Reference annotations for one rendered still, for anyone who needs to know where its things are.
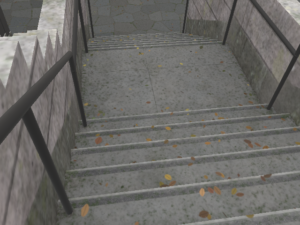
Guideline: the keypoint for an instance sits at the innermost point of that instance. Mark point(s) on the stairs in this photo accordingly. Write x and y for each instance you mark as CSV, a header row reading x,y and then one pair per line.
x,y
236,165
145,40

